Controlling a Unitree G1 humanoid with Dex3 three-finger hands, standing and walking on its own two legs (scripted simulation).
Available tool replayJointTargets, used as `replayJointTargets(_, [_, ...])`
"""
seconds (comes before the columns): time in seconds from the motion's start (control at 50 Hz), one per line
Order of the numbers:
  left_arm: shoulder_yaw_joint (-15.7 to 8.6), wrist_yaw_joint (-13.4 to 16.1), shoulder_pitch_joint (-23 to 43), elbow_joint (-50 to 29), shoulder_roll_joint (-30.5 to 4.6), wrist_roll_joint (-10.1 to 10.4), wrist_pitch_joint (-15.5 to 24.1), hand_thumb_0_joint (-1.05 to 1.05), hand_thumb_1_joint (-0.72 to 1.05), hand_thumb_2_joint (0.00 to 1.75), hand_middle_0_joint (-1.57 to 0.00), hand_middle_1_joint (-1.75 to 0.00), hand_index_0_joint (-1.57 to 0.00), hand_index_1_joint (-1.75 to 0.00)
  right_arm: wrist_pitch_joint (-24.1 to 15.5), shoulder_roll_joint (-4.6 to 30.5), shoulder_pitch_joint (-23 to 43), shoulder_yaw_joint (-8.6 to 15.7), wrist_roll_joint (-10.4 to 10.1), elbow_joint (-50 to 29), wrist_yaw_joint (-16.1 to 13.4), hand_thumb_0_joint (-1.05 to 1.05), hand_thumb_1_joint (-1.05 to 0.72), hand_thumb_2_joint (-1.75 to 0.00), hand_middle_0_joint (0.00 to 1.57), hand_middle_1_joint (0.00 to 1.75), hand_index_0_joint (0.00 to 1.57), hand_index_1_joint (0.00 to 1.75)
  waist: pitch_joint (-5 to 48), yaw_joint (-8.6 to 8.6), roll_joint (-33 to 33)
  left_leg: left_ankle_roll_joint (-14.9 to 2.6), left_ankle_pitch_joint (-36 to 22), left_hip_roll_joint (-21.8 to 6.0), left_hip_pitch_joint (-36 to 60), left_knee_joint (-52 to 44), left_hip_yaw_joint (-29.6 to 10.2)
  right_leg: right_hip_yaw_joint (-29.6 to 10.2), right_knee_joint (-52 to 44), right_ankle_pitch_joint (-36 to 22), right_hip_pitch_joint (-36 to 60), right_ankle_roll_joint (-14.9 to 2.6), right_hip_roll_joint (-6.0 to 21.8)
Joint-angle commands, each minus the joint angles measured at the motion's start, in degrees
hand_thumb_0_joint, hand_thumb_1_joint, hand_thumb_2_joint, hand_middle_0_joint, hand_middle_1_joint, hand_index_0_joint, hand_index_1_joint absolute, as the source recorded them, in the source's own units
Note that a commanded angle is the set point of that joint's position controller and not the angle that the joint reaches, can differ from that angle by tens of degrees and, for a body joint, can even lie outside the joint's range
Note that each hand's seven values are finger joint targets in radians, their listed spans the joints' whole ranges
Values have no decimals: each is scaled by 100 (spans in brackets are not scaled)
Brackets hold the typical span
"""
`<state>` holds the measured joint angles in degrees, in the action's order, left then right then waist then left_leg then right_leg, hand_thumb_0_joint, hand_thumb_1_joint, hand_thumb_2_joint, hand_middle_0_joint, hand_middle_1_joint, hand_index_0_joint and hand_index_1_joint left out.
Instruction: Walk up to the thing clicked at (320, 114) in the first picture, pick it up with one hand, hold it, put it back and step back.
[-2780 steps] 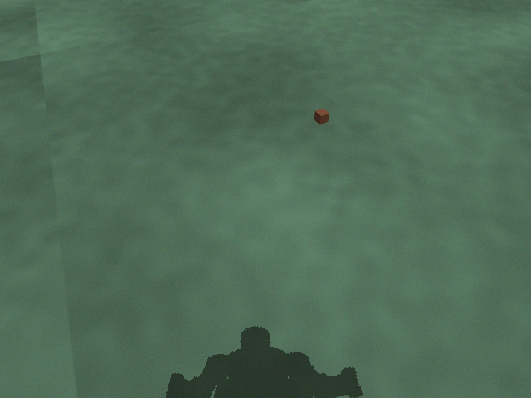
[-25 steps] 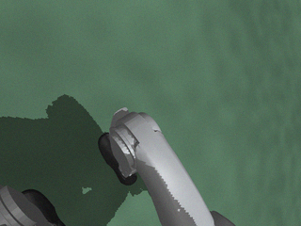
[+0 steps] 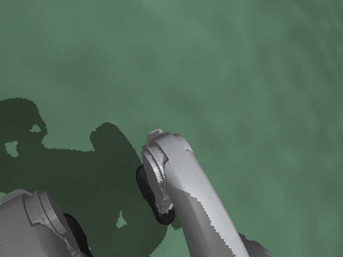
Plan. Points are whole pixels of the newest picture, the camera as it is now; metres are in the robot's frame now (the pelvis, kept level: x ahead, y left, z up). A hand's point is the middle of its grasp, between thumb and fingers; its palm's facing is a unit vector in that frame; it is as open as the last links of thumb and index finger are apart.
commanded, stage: settle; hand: left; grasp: from above
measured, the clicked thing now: out of the picture +0.57 +0.27 -0.19
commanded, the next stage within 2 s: lift in 0.06 s
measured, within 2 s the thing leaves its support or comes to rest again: neither
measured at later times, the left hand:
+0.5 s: hand out of the picture +0.52 +0.28 -0.10, palm faces -0.29 -0.34 -0.89, open 10.2 cm
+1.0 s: hand out of the picture +0.45 +0.27 +0.05, palm faces -0.25 -0.30 -0.92, open 9.9 cm
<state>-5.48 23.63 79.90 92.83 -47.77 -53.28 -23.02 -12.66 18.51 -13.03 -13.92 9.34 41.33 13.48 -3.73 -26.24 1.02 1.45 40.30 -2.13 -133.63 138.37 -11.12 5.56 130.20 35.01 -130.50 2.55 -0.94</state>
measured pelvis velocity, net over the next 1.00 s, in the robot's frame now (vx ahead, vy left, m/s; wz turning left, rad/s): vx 0.00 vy -0.01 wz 0.13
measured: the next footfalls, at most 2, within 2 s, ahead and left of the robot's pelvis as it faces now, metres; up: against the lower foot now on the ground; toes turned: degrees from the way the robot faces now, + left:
none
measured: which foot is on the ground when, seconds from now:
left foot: down 0.00-1.00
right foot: down 0.00-1.00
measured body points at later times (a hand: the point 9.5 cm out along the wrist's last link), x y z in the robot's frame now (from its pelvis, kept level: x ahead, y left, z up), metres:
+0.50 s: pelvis +0.00 -0.01 +0.02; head +0.24 +0.05 +0.40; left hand +0.53 +0.29 -0.04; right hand +0.00 -0.27 -0.07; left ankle +0.07 +0.13 -0.30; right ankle +0.12 -0.12 -0.30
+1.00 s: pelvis +0.00 -0.01 +0.12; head +0.18 +0.00 +0.53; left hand +0.46 +0.29 +0.10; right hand +0.07 -0.27 -0.02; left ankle +0.07 +0.13 -0.30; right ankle +0.12 -0.12 -0.30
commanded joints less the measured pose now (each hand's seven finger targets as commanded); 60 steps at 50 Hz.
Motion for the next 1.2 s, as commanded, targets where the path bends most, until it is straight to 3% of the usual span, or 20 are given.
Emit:
replayJointTargets(0.0, [70,198,2249,-1005,-978,-180,-57,0,38,87,-78,-98,-81,-94,48,1732,-1530,601,-83,286,-52,0,-92,-91,20,30,20,30,4151,-101,-2839,-122,-1025,-5,2665,-1524,632,532,-1136,-1120,2541,-378,-257])
replayJointTargets(0.06, [41,57,2216,-1253,-892,-121,-139,0,29,95,-70,-89,-72,-85,121,1675,-1611,657,-126,379,-24,0,-86,-89,20,30,20,30,4517,41,-2823,-118,-1375,8,2799,-1562,677,495,-1117,-1372,2692,-394,-222])
replayJointTargets(0.12, [48,-108,2191,-1415,-863,-101,-162,0,36,87,-76,-95,-79,-91,203,1649,-1663,737,-166,363,-16,0,-91,-91,20,30,20,30,4703,111,-2686,-135,-1632,9,2909,-1505,732,440,-1157,-1579,2917,-406,-233])
replayJointTargets(0.14, [155,-167,2114,-1281,-671,-72,-183,0,28,95,-71,-87,-71,-83,210,1667,-1604,805,-173,285,-24,0,-86,-89,20,30,20,30,4692,102,-2562,-149,-1619,7,2880,-1499,748,415,-1170,-1603,2987,-389,-252])
replayJointTargets(0.22, [261,-278,2108,-1433,-540,-59,-100,0,29,95,-73,-87,-73,-83,265,1579,-1678,858,-185,313,-47,0,-86,-89,20,30,20,30,4565,130,-2266,-220,-1375,64,2647,-1529,824,312,-1350,-1415,3099,-353,-257])
replayJointTargets(0.26, [266,-296,2137,-1405,-439,19,-53,0,36,84,-73,-96,-77,-91,275,1538,-1665,906,-189,321,-66,0,-90,-90,20,30,20,30,4610,158,-2230,-200,-1242,66,2633,-1617,821,317,-1362,-1231,3094,-366,-258])
replayJointTargets(0.32, [266,-274,2002,-1398,-311,47,-63,0,36,87,-73,-96,-77,-91,292,1465,-1669,956,-239,375,-77,0,-90,-90,20,30,20,30,4783,303,-2273,-186,-1223,79,2823,-1745,835,314,-1410,-1168,3074,-391,-241])
replayJointTargets(0.48, [84,-271,2003,-2212,-386,-177,-64,0,44,89,-81,-92,-84,-89,336,1442,-1496,1226,-404,328,-159,0,-90,-90,20,30,20,30,5358,683,-2591,-163,-1464,121,3452,-2025,972,196,-1480,-1343,2997,-448,-162])
replayJointTargets(0.6, [160,-378,1417,-1968,76,31,-215,0,49,81,-85,-89,-88,-85,383,1258,-1473,1457,-479,506,-202,0,-90,-90,20,30,20,30,4941,809,-2075,-196,-1026,170,3259,-2439,1056,98,-1866,-856,2929,-434,-147])
replayJointTargets(0.66, [235,-470,1198,-2090,417,188,-287,0,50,81,-85,-89,-89,-85,397,1166,-1430,1565,-531,518,-238,0,-90,-90,20,30,20,30,5205,1000,-1934,-198,-976,198,3453,-2616,1080,48,-2035,-756,3058,-442,-110])
replayJointTargets(0.7, [372,-589,974,-2102,639,274,-333,0,50,78,-85,-87,-89,-83,417,1090,-1377,1568,-569,556,-273,0,-90,-90,20,30,20,30,5085,967,-1618,-232,-858,207,3447,-2707,1056,27,-2216,-626,3120,-417,-105])
replayJointTargets(0.8, [393,-784,955,-3265,642,443,-319,0,52,76,-87,-84,-91,-80,489,1024,-1277,1665,-696,448,-427,0,-89,-90,20,30,20,30,5590,1160,-1411,-259,-883,240,3942,-3132,1069,-77,-2651,-646,3759,-391,-56])
replayJointTargets(0.82, [487,-783,646,-2961,826,455,-390,0,54,77,-89,-86,-92,-82,515,991,-1233,1674,-729,400,-455,0,-89,-90,20,30,20,30,5439,1194,-1241,-263,-801,231,3899,-3229,1096,-101,-2822,-549,3901,-390,-83])
replayJointTargets(0.86, [406,-810,839,-4036,523,491,-422,0,51,74,-86,-86,-90,-81,502,1052,-1016,1762,-801,167,-561,0,-90,-90,20,30,20,30,6034,1363,-1423,-256,-928,245,4404,-3419,1155,-208,-3109,-580,4356,-395,-89])
replayJointTargets(0.88, [493,-781,437,-3597,841,505,-547,0,51,75,-87,-84,-91,-80,505,1043,-988,1775,-852,138,-614,0,-89,-90,20,30,20,30,5855,1334,-1191,-249,-890,216,4434,-3545,1100,-176,-3216,-603,4389,-387,-84])
replayJointTargets(0.92, [540,-754,153,-4020,779,501,-644,0,53,75,-89,-84,-92,-80,515,917,-795,1733,-919,75,-711,0,-90,-90,20,30,20,30,5685,1471,-1165,-257,-760,243,4376,-3827,1150,-279,-3562,-422,4669,-377,-117])
replayJointTargets(0.98, [638,-797,-250,-4204,953,612,-779,0,51,73,-90,-78,-92,-75,502,786,-657,1709,-986,74,-854,0,-90,-90,20,30,20,30,5396,1470,-738,-277,-660,220,4488,-4179,1121,-409,-4048,-258,5147,-325,-145])
replayJointTargets(1.06, [805,-872,-871,-4139,1340,693,-948,0,53,78,-91,-81,-93,-79,456,756,-434,1704,-1071,94,-1058,0,-89,-90,20,30,20,30,5031,1598,-760,-196,-485,193,5387,-4971,897,-256,-4382,-233,5300,-347,-121])
replayJointTargets(1.12, [823,-862,-1000,-4270,1314,656,-1016,0,57,79,-95,-80,-96,-78,433,702,-363,1674,-1124,111,-1172,0,-89,-90,20,30,20,30,4766,1673,-745,-191,-568,185,5851,-5377,935,-291,-4812,-334,5683,-352,-108])
replayJointTargets(1.18, [1000,-805,-1305,-4313,1691,765,-1056,0,53,77,-92,-79,-94,-77,381,574,-264,1618,-1164,110,-1265,0,-89,-90,20,30,20,30,4425,1675,-556,-227,-714,173,6146,-5714,1029,-359,-5308,-430,6188,-329,-127])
